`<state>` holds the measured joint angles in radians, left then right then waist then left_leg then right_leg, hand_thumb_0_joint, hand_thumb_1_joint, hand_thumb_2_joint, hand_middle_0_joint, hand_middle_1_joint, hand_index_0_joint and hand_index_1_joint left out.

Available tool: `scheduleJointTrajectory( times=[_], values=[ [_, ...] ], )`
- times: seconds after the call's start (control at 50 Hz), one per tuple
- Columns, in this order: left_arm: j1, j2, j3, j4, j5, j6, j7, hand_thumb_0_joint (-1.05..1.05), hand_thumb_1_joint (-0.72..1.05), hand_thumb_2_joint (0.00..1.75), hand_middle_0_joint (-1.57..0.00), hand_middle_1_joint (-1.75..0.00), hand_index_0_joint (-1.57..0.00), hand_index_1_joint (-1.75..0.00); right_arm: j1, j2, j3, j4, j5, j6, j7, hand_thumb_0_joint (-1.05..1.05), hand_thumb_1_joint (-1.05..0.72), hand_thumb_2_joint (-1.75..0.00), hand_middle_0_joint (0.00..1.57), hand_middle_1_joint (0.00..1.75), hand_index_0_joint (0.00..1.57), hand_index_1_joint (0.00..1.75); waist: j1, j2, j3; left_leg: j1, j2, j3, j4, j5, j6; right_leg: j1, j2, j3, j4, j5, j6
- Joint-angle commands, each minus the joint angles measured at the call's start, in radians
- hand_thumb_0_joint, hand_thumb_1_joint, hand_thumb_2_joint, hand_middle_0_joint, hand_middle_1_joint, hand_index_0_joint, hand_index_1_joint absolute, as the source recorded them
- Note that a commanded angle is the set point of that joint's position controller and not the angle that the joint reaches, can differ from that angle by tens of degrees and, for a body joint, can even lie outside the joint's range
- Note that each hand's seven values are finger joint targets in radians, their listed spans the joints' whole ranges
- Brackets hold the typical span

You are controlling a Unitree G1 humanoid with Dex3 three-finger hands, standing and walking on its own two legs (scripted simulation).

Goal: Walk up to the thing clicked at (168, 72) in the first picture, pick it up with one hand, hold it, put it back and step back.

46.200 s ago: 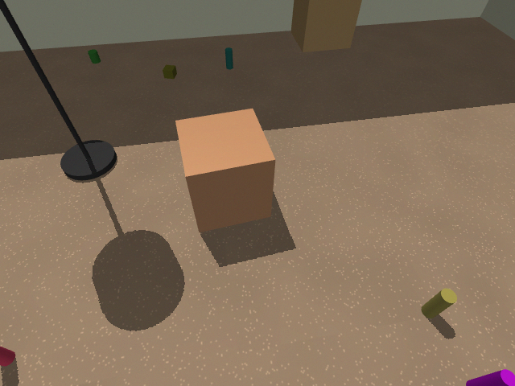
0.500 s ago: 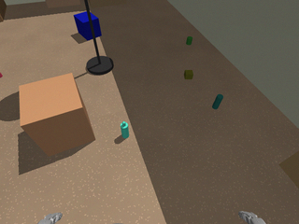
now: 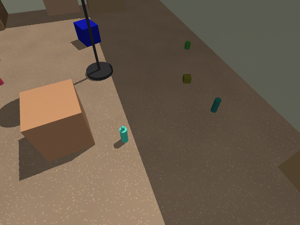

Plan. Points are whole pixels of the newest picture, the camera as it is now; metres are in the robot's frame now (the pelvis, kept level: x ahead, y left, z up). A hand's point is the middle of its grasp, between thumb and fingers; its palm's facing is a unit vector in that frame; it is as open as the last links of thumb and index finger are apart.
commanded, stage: stand
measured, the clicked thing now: (186, 78) +1.53 -0.37 -0.75
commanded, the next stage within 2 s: none
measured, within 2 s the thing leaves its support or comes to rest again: neither
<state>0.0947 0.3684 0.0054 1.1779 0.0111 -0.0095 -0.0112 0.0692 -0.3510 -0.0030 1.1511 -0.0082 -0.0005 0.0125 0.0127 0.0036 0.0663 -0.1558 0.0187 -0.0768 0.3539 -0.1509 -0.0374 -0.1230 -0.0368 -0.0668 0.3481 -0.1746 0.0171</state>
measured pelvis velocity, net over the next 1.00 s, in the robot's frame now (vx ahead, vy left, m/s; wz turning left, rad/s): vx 0.01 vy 0.00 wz -0.02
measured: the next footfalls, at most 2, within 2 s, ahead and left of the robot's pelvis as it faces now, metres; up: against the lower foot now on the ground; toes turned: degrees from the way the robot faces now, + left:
none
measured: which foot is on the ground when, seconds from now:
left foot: down 0.00-1.00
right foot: down 0.00-1.00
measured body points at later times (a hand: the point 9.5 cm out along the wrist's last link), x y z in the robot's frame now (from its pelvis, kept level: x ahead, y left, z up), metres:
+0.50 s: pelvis +0.01 +0.00 +0.00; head +0.02 +0.00 +0.45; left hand +0.09 +0.30 -0.13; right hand +0.08 -0.31 -0.13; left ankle +0.03 +0.14 -0.75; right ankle +0.01 -0.13 -0.75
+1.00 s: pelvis +0.01 +0.00 +0.00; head +0.03 +0.00 +0.45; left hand +0.09 +0.30 -0.13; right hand +0.09 -0.30 -0.13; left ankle +0.03 +0.14 -0.75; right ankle +0.01 -0.13 -0.75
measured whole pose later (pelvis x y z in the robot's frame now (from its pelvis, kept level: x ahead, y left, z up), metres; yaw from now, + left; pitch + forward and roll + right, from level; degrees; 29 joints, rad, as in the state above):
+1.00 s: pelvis +0.01 +0.00 +0.00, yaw -1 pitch -2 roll +0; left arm 0.09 0.35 0.02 1.15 0.01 0.00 -0.02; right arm 0.10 -0.36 0.01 1.13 -0.01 -0.01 0.00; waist 0.01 0.01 0.06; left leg -0.13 0.03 -0.06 0.33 -0.16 -0.04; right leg -0.11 -0.03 -0.05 0.33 -0.18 0.01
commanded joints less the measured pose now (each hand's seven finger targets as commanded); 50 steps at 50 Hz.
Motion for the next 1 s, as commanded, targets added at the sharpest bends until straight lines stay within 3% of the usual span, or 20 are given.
scheduleJointTrajectory(
  times=[0.0,0.12,0.22,0.3,0.38,0.48,0.64,0.68,0.7,0.86,0.98],
  values=[
    [-0.063,0.223,0.036,-0.067,-0.003,-0.027,0.015,0.0,0.9,0.9,-0.2,-0.3,-0.2,-0.3,-0.064,-0.216,-0.041,-0.066,0.002,-0.026,-0.013,0.0,-0.9,-0.9,0.2,0.3,0.2,0.3,-0.004,-0.009,-0.099,0.003,0.086,-0.064,-0.052,0.054,0.046,0.021,-0.109,0.114,-0.091,-0.024,-0.03],
    [-0.062,0.226,0.04,-0.07,-0.004,-0.023,0.014,0.0,0.9,0.9,-0.2,-0.3,-0.2,-0.3,-0.033,-0.217,-0.037,-0.056,0.0,-0.022,-0.013,0.0,-0.9,-0.9,0.2,0.3,0.2,0.3,-0.007,-0.005,-0.081,-0.031,0.085,-0.06,-0.064,0.023,0.043,0.025,-0.105,0.117,-0.092,-0.05,-0.029],
    [-0.058,0.219,0.04,-0.077,-0.004,-0.022,0.014,0.0,0.9,0.9,-0.2,-0.3,-0.2,-0.3,-0.029,-0.218,-0.035,-0.059,0.0,-0.025,-0.014,0.0,-0.9,-0.9,0.2,0.3,0.2,0.3,-0.004,0.008,-0.093,-0.022,0.091,-0.061,-0.061,0.063,0.042,0.037,-0.106,0.116,-0.087,-0.021,-0.031],
    [-0.059,0.22,0.042,-0.081,-0.002,-0.016,0.013,0.0,0.9,0.9,-0.2,-0.3,-0.2,-0.3,-0.019,-0.216,-0.034,-0.059,-0.001,-0.021,-0.014,0.0,-0.9,-0.9,0.2,0.3,0.2,0.3,-0.006,0.0,-0.069,-0.039,0.082,-0.056,-0.063,-0.011,0.045,0.006,-0.104,0.124,-0.105,-0.098,-0.034],
    [-0.051,0.21,0.042,-0.084,-0.006,-0.019,0.012,0.0,0.9,0.9,-0.2,-0.3,-0.2,-0.3,-0.019,-0.219,-0.029,-0.062,-0.001,-0.028,-0.016,0.0,-0.9,-0.9,0.2,0.3,0.2,0.3,-0.001,0.024,-0.094,-0.025,0.094,-0.058,-0.061,0.09,0.045,0.042,-0.101,0.111,-0.074,0.029,-0.032],
    [-0.056,0.209,0.042,-0.082,-0.007,-0.017,0.011,0.0,0.9,0.9,-0.2,-0.3,-0.2,-0.3,-0.009,-0.217,-0.025,-0.062,0.0,-0.029,-0.019,0.0,-0.9,-0.9,0.2,0.3,0.2,0.3,-0.009,0.012,-0.094,-0.013,0.096,-0.057,-0.069,0.104,0.04,0.04,-0.099,0.108,-0.069,0.034,-0.033],
    [-0.049,0.21,0.043,-0.083,-0.006,-0.018,0.011,0.0,0.9,0.9,-0.2,-0.3,-0.2,-0.3,-0.011,-0.221,-0.021,-0.065,0.001,-0.029,-0.022,0.0,-0.9,-0.9,0.2,0.3,0.2,0.3,-0.006,0.006,-0.126,0.013,0.106,-0.049,-0.054,0.179,0.044,0.07,-0.105,0.104,-0.056,0.121,-0.028],
    [-0.048,0.203,0.044,-0.086,-0.001,-0.016,0.01,0.0,0.9,0.9,-0.2,-0.3,-0.2,-0.3,-0.018,-0.225,-0.026,-0.069,0.001,-0.029,-0.022,0.0,-0.9,-0.9,0.2,0.3,0.2,0.3,-0.001,0.001,-0.103,0.017,0.096,-0.041,-0.055,0.116,0.042,0.043,-0.107,0.11,-0.074,0.096,-0.028],
    [-0.062,0.212,0.047,-0.089,-0.001,-0.016,0.01,0.0,0.9,0.9,-0.2,-0.3,-0.2,-0.3,-0.011,-0.217,-0.024,-0.072,-0.001,-0.029,-0.021,0.0,-0.9,-0.9,0.2,0.3,0.2,0.3,-0.006,-0.015,-0.118,0.021,0.099,-0.041,-0.055,0.141,0.043,0.06,-0.11,0.108,-0.067,0.119,-0.032],
    [-0.053,0.198,0.048,-0.09,-0.003,-0.009,0.005,0.0,0.9,0.9,-0.2,-0.3,-0.2,-0.3,-0.013,-0.223,-0.027,-0.075,-0.003,-0.031,-0.022,0.0,-0.9,-0.9,0.2,0.3,0.2,0.3,-0.001,0.019,-0.072,0.007,0.098,-0.044,-0.081,0.039,0.045,0.018,-0.1,0.113,-0.085,0.01,-0.031],
    [-0.054,0.203,0.048,-0.092,-0.003,-0.016,0.008,0.0,0.9,0.9,-0.2,-0.3,-0.2,-0.3,-0.002,-0.22,-0.028,-0.084,-0.003,-0.031,-0.02,0.0,-0.9,-0.9,0.2,0.3,0.2,0.3,-0.005,-0.012,-0.097,0.02,0.098,-0.038,-0.067,0.104,0.047,0.039,-0.104,0.117,-0.081,0.074,-0.03]
  ],
)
